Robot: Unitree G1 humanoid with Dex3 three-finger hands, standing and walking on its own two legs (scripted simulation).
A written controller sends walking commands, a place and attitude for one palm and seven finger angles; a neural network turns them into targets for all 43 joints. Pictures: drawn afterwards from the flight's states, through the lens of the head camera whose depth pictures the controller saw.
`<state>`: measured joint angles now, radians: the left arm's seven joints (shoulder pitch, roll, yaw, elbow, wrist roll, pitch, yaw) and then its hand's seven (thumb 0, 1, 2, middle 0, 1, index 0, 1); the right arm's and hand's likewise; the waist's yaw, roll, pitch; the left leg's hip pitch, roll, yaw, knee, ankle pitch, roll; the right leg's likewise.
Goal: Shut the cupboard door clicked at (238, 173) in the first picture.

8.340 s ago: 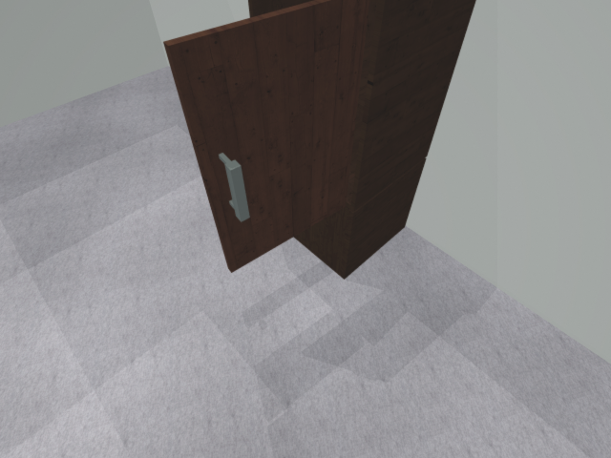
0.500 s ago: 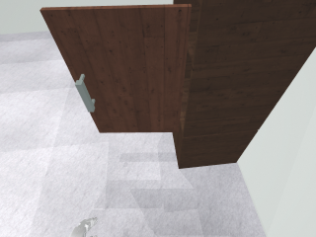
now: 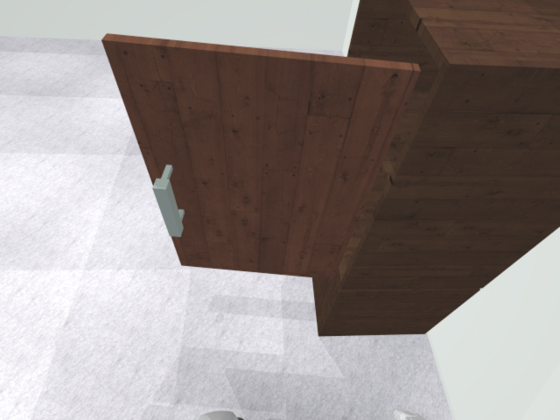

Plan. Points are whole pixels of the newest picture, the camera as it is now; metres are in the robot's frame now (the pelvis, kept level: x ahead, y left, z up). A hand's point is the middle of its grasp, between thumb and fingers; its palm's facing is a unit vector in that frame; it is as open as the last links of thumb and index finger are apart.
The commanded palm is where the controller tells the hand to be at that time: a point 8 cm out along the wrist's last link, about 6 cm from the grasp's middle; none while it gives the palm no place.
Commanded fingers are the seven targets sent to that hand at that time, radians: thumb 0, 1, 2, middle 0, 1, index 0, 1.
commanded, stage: come to a stop and stand still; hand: left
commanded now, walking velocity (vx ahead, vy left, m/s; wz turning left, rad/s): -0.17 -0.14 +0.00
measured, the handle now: (172, 201) +0.46 +0.25 -0.04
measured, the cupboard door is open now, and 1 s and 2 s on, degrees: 84 84 84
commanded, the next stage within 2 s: look again from close up in 1.82 s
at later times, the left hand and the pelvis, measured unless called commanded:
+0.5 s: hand out of the picture +0.01 +0.12 -0.16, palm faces +0.03 -0.98 -0.21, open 7.3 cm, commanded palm none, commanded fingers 0.00 0.90 0.90 -0.20 -0.30 -0.20 -0.30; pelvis -0.02 -0.06 +0.01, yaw +0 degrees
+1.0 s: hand out of the picture +0.01 +0.16 -0.16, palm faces -0.01 -0.96 -0.29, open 7.4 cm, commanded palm none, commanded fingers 0.00 0.90 0.90 -0.20 -0.30 -0.20 -0.30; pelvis -0.01 -0.03 +0.00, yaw -2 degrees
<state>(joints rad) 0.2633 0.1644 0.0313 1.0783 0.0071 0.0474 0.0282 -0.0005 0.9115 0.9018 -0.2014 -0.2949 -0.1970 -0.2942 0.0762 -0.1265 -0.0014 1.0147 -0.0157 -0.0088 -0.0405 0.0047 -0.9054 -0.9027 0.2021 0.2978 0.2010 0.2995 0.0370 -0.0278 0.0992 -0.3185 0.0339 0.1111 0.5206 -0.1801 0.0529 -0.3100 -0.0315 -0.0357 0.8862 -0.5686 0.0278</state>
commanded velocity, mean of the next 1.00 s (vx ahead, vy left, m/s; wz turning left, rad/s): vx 0.02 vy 0.05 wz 0.00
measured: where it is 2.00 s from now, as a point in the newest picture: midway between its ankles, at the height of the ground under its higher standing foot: outside the picture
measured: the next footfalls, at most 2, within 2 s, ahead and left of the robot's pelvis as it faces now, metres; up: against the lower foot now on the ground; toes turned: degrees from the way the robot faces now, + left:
right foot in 0.26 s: +0.00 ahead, -0.19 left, +0.00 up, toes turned -3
left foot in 0.56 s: +0.00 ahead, +0.06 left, +0.00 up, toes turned +3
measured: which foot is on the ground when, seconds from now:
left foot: down 0.00-0.28, up 0.30-0.54, down 0.56-1.00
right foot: up 0.00-0.24, down 0.26-1.00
